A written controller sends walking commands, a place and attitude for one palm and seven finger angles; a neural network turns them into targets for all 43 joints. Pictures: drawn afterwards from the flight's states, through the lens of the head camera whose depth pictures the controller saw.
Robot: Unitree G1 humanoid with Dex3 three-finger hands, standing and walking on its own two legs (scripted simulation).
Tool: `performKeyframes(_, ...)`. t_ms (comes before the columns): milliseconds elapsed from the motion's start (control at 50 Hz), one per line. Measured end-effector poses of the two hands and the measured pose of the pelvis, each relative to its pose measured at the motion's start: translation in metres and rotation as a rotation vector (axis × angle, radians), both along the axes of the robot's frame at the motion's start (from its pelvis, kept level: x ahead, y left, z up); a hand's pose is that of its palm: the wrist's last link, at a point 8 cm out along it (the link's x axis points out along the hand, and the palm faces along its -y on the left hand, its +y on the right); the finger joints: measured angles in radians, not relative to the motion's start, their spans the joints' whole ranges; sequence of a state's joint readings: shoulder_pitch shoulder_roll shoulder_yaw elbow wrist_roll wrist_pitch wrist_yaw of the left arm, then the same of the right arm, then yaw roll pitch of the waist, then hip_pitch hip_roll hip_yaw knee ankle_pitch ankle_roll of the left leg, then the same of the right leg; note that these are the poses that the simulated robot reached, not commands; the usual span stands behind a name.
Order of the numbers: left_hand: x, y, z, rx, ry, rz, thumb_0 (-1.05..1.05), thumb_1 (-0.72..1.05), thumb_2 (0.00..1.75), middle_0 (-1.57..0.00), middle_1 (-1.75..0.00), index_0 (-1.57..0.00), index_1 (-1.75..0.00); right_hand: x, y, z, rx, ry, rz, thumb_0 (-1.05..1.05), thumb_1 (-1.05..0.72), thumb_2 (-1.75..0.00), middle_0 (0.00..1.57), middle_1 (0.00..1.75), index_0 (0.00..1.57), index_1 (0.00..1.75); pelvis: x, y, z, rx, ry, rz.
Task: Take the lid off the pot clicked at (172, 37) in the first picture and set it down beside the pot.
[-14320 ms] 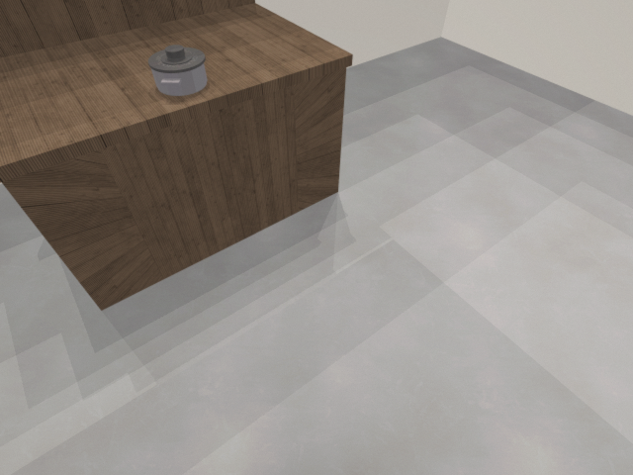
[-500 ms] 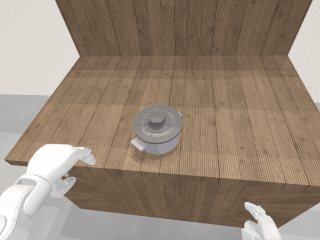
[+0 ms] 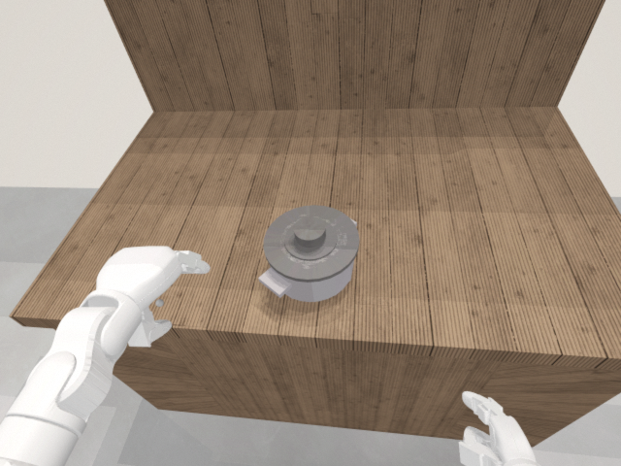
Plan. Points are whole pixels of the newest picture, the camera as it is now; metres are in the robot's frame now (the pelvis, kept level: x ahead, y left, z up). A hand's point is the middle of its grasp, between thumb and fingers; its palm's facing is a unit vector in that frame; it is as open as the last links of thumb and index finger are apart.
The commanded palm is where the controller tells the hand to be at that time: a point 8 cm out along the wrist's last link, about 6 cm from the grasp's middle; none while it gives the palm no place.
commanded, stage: move the open hand above the knob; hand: left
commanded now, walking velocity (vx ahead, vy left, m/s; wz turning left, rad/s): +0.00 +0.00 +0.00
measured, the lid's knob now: (309, 231) +0.47 +0.05 +0.00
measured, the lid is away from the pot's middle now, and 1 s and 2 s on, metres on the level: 0.00 0.00 0.00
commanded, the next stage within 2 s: none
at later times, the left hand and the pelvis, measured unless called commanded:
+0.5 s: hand (209, 262) +0.36 +0.18 +0.07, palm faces -0.22 -0.07 -0.97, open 10.2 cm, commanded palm +0.34 +0.16 +0.13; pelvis +0.02 -0.02 +0.00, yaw +0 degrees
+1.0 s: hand (265, 239) +0.40 +0.11 +0.07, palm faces -0.25 -0.02 -0.97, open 10.1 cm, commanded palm +0.39 +0.11 +0.13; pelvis +0.01 -0.03 +0.00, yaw +0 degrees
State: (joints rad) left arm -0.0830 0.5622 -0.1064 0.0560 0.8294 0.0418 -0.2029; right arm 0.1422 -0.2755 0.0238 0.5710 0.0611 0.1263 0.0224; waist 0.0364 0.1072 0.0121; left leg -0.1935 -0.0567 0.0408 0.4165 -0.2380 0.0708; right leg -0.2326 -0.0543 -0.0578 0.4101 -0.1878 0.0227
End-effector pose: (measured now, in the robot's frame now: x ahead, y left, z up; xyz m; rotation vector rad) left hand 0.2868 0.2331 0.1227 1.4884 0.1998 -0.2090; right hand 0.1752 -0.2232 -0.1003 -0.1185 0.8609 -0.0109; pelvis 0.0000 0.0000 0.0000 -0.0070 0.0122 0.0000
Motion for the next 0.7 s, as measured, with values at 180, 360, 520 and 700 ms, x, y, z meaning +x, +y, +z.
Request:
performKeyframes(180, 0.032, -0.028, 0.021, -0.01, -0.069, -0.081, -0.01, -0.25, 1.31, -0.83, -0.09, -0.83, -0.08, 0.005, -0.002, -0.002, 0.011, -0.006, -0.003, 0.01, -0.91, -0.9, 0.2, 0.3, 0.2, 0.3, 0.011, -0.001, 0.0, 0.003, 0.017, 0.006)
performKeyframes(360, 0.042, -0.058, 0.004, -0.001, -0.02, -0.106, -0.01, -0.25, 1.31, -0.82, -0.09, -0.82, -0.08, 0.01, -0.01, -0.005, 0.027, 0.001, 0.0, 0.01, -0.91, -0.9, 0.2, 0.3, 0.2, 0.3, 0.017, -0.009, -0.001, 0.007, 0.026, -0.004)
performKeyframes(520, 0.061, -0.056, 0.001, -0.002, -0.018, 0.022, -0.01, -0.25, 1.31, -0.82, -0.09, -0.82, -0.08, 0.015, -0.017, -0.008, 0.051, 0.016, -0.002, 0.01, -0.91, -0.9, 0.2, 0.3, 0.2, 0.3, 0.018, -0.019, -0.002, 0.012, 0.037, 0.0)
performKeyframes(700, 0.078, -0.092, 0.006, 0.032, -0.026, -0.089, 0.0, -0.25, 1.31, -0.83, -0.09, -0.83, -0.08, 0.02, -0.027, -0.008, 0.033, 0.003, -0.028, 0.01, -0.91, -0.9, 0.2, 0.3, 0.2, 0.3, 0.018, -0.029, -0.003, 0.018, 0.031, -0.003)
